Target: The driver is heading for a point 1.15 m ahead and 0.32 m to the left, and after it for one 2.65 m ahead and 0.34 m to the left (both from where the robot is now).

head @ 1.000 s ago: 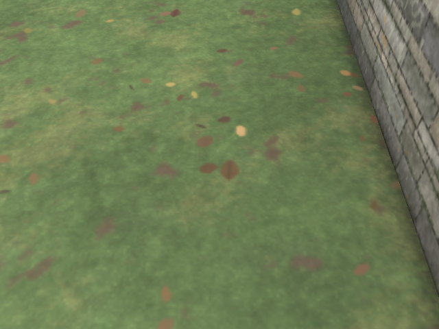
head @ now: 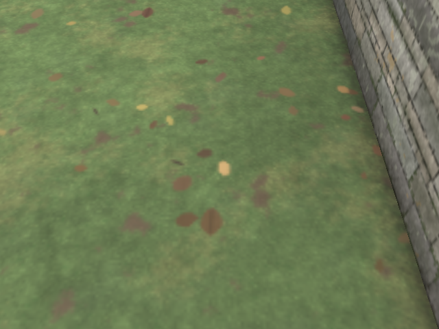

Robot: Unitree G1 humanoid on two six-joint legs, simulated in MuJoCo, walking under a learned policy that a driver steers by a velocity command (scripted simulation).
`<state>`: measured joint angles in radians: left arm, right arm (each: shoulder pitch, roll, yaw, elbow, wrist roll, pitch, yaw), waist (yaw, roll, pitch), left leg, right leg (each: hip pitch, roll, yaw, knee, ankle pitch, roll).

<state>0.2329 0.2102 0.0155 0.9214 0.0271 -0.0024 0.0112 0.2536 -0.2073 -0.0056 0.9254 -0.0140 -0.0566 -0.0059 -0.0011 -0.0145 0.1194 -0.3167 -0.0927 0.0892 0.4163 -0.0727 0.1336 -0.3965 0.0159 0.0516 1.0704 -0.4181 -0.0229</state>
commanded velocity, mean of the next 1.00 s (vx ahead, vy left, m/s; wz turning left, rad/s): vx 0.53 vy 0.00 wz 0.00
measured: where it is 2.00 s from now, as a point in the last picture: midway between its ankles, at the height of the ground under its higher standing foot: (197, 123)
